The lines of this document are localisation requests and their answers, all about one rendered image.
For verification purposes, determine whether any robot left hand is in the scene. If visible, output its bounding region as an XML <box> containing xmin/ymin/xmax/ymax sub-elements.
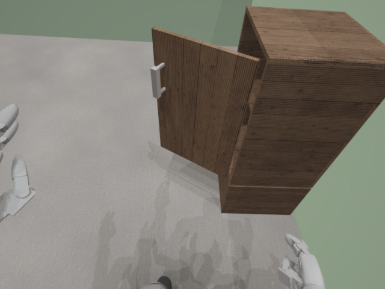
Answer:
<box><xmin>0</xmin><ymin>104</ymin><xmax>35</xmax><ymax>223</ymax></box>

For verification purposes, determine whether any handle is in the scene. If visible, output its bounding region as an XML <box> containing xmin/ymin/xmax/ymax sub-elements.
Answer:
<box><xmin>150</xmin><ymin>63</ymin><xmax>166</xmax><ymax>99</ymax></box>

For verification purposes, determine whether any cupboard door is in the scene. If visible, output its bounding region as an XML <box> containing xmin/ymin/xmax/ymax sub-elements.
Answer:
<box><xmin>152</xmin><ymin>27</ymin><xmax>260</xmax><ymax>178</ymax></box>

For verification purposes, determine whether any robot right hand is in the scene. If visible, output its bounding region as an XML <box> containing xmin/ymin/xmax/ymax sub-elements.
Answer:
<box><xmin>279</xmin><ymin>234</ymin><xmax>325</xmax><ymax>289</ymax></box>

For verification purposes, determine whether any robot left foot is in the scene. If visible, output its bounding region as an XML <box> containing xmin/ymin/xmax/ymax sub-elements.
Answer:
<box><xmin>157</xmin><ymin>276</ymin><xmax>172</xmax><ymax>289</ymax></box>

